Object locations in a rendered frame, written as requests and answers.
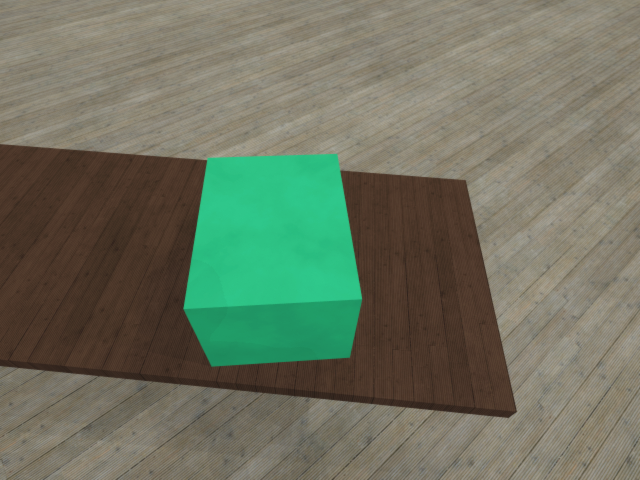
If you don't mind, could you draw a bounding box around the table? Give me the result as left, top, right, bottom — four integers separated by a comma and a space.
0, 144, 517, 418

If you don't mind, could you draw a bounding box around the carton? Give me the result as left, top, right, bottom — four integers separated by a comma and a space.
183, 154, 362, 367

